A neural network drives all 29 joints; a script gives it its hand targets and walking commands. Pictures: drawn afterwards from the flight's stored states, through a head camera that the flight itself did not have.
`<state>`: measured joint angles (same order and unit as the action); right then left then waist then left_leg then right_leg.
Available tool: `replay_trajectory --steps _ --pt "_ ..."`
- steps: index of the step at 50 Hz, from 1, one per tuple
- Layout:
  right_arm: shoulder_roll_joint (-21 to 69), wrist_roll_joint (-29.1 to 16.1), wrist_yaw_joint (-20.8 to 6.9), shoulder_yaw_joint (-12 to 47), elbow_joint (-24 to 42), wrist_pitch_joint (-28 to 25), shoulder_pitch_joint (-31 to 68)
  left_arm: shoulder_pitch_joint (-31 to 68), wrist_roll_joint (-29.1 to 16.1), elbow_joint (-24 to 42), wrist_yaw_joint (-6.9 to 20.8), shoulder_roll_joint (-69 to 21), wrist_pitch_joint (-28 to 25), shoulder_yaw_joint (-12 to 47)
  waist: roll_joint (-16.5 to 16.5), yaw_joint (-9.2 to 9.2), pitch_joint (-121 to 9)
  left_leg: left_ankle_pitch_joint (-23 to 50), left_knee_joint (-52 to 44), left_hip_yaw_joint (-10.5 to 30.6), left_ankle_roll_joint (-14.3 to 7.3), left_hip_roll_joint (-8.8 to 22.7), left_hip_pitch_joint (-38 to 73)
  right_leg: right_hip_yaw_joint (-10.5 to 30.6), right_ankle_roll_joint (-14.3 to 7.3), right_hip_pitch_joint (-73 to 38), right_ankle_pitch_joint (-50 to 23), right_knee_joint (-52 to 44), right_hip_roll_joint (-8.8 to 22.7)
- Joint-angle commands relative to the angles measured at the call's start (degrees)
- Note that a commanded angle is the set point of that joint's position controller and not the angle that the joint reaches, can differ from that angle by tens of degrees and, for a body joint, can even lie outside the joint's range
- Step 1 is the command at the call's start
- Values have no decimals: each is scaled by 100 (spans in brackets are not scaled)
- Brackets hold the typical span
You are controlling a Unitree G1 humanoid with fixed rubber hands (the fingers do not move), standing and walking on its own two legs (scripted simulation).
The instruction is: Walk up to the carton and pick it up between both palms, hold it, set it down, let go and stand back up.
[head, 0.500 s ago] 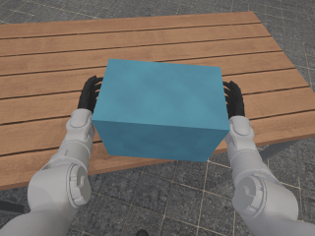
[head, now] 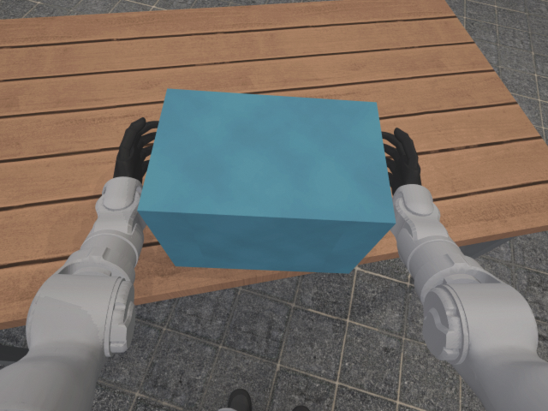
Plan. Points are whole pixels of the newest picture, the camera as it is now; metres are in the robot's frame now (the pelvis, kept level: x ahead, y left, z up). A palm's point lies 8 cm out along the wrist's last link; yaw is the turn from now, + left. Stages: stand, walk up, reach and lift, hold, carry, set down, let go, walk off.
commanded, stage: set down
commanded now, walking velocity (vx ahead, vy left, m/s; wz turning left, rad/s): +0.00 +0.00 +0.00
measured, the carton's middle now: (267, 191) +0.43 +0.05 -0.01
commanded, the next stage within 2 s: none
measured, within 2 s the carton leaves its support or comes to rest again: neither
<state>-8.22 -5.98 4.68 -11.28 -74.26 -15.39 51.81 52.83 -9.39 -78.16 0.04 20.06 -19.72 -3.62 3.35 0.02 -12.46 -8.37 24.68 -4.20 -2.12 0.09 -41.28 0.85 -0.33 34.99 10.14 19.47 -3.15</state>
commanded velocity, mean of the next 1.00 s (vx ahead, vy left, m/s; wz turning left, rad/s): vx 0.00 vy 0.00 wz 0.00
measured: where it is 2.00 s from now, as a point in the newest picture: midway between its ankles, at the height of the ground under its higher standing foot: outside the picture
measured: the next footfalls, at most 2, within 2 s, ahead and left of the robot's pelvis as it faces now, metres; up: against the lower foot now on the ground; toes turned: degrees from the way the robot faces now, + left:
none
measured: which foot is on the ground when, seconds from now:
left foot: down 0.00-1.00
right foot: down 0.00-1.00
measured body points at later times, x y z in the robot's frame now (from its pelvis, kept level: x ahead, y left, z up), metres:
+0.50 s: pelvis -0.02 +0.00 +0.00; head +0.06 +0.04 +0.44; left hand +0.42 +0.28 +0.04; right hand +0.41 -0.18 +0.03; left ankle +0.00 +0.08 -0.73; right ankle -0.04 -0.11 -0.73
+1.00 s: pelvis -0.04 +0.02 +0.00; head +0.02 +0.06 +0.44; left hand +0.37 +0.30 +0.03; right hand +0.36 -0.20 +0.03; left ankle +0.00 +0.08 -0.73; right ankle -0.04 -0.11 -0.73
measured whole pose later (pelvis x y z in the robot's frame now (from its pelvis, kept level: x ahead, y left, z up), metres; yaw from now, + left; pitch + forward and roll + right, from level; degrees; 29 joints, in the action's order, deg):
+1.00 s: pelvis -0.04 +0.02 +0.00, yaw +1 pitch +21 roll -2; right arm -18.8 -25.5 -1.7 6.2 -66.7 -13.4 37.3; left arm 46.6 -17.9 -76.0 3.8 24.8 -16.5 7.5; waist 2.8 0.0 -14.1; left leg -6.9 25.9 -3.8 -3.1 -1.6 -40.0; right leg 0.7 -0.2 35.5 9.9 24.6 -1.6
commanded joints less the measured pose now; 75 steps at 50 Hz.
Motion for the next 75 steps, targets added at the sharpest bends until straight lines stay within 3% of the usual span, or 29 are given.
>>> replay_trajectory --steps 1,6,8,10,11,13,14,16,19,27,31,33,34,36,38,40,41,47,48,51,53,59,62,67,68,69,72,74,75 --pt "-1337 -563 111 533 1241 -507 2158 2988 -347 1120 77 1276 -383 52 -1103 145 -5834 5257 1741 697 626 360 4393 -108 152 395 -3090 652 203" --pt "-1193 -846 123 1067 1508 -510 1821 2426 -412 1029 289 1354 -219 -41 -829 134 -5306 5069 1633 651 489 249 4096 -28 261 -4 -3511 711 243" --pt "-1258 -990 67 1161 1254 -391 1920 2514 -457 822 343 1230 -123 51 -961 72 -4721 4994 1520 692 495 311 4393 -80 257 414 -2688 553 260" --pt "-1402 -1160 63 1305 1025 -262 1786 2380 -479 406 426 1348 -46 116 -632 181 -4155 4346 1377 645 440 251 3940 -64 249 -54 -2891 527 257" --pt "-1327 -1391 59 1579 1298 -290 1560 2122 -474 579 469 1465 -29 72 -593 -35 -4082 4454 1370 547 441 187 3738 -34 281 -596 -3322 639 241" --pt "-1358 -1547 78 1715 1204 -337 1280 1725 -294 443 559 1455 45 76 -579 4 -3842 4134 1173 520 442 102 3338 -15 365 -1269 -3949 729 273" --pt "-1431 -1493 55 1647 1069 -336 1343 1784 -374 518 601 1457 31 142 -552 137 -3689 4128 1146 587 450 146 3621 -90 415 -931 -3702 721 243" --pt "-1495 -1475 6 1640 1244 -345 1429 2000 -495 739 612 1526 25 150 -683 41 -3781 4145 1253 614 432 241 3970 -155 338 -107 -2512 504 212" --pt "-1483 -1786 23 1967 1811 -513 909 1274 -425 1016 630 1543 12 211 -639 -59 -3895 4022 1157 502 477 96 3655 -150 330 -1109 -3229 623 165" --pt "-1888 -2070 -175 1861 2429 -433 1037 1330 -734 1272 507 1586 -66 588 -847 -126 -3877 2747 879 544 589 119 3725 -364 135 -673 -1814 513 99" --pt "-2204 -1972 -330 1461 1863 -142 1145 1823 -955 1289 369 1382 -13 1039 -1171 74 -3367 735 476 734 603 308 3334 -521 -21 82 -328 558 111" --pt "-2389 -1967 -442 1325 1789 -53 1189 1878 -1096 1443 285 1314 -31 1276 -1258 87 -3067 54 269 967 610 421 3149 -616 2 252 -118 803 76" --pt "-2237 -2062 -488 1580 2124 -94 815 1369 -1111 1700 260 1289 -7 1183 -1179 -107 -3232 24 220 1008 598 423 3326 -545 41 -43 -331 828 90" --pt "-2444 -1977 -554 1316 1415 107 1174 1890 -1230 1254 229 1394 19 1354 -1227 82 -2614 -753 164 1060 586 434 3019 -610 -7 394 434 784 111" --pt "-2281 -2049 -604 1573 1584 85 620 1284 -1254 1421 243 1262 75 1343 -1089 -19 -2504 -948 66 1210 528 486 3144 -529 34 104 222 852 156" --pt "-2393 -1961 -603 1341 1239 57 594 1313 -1220 1339 251 1208 72 1430 -1128 120 -2240 -961 144 1153 573 449 3062 -593 29 414 397 857 140" --pt "-2256 -1959 -617 1491 1403 80 587 1275 -1246 1198 285 1258 101 1343 -859 67 -2317 -843 159 1146 534 444 3130 -502 47 228 230 809 180" --pt "-2312 -2057 -630 1469 1747 -182 217 890 -1131 1663 342 1236 -9 1156 -950 -42 -2661 259 451 933 615 352 3502 -515 1 450 10 695 201" --pt "-2118 -2073 -573 1689 2070 -369 -686 -76 -953 2112 389 1091 45 913 -800 -200 -2866 995 539 908 643 328 3934 -466 16 -33 -761 655 168" --pt "-2186 -2142 -459 1790 2701 -615 -520 69 -845 2311 500 1391 -119 508 -658 -276 -3433 2363 856 700 606 184 4073 -413 141 -465 -1658 545 119" --pt "-2265 -2065 -371 1730 2787 -740 -643 -128 -613 2340 517 1461 -14 130 -650 -207 -3361 2789 907 682 620 167 4216 -367 163 -632 -1934 495 91" --pt "-2080 -2095 -194 1829 3832 -1084 -1640 -1170 -241 3673 576 1571 -162 -586 -771 -526 -3577 3842 985 615 639 116 4472 -229 175 -1400 -2770 512 24" --pt "-1997 -1974 -129 1612 3781 -895 -1250 -762 -279 3166 678 1701 -125 -548 -733 -322 -3174 2911 850 554 542 50 3946 -198 134 -1422 -2259 412 94" --pt "-1783 -1918 -23 1643 3917 -801 -2623 -1932 -256 3925 801 1461 -32 -529 -582 -264 -2632 2571 597 553 511 44 4391 -171 71 -2038 -2198 147 85" --pt "-1871 -1894 -21 1597 3982 -795 -2796 -2268 -193 3983 798 1446 8 -489 -722 -293 -2448 2434 556 613 527 27 4415 -154 13 -1902 -1959 105 61" --pt "-1789 -1843 -42 1560 3476 -561 -1879 -1340 -318 3384 789 1567 -8 -367 -697 -295 -1943 1738 531 600 483 72 4024 -152 -11 -1450 -1025 41 102" --pt "-1677 -1893 -148 1575 3761 -273 -2490 -1933 -512 3386 769 1543 139 -105 -618 -412 -1200 497 112 701 399 117 3960 -131 -135 -1389 135 -102 212" --pt "-1627 -1718 -125 1336 3845 -31 -1738 -1210 -782 3097 735 1704 105 200 -549 -253 -855 -520 70 680 272 156 3518 -141 -120 -1074 1010 -23 265" --pt "-1548 -1785 -143 1420 3908 -4 -2612 -2087 -733 3252 747 1537 201 197 -488 -363 -597 -656 -74 711 231 134 3803 -133 -108 -1344 872 -81 287"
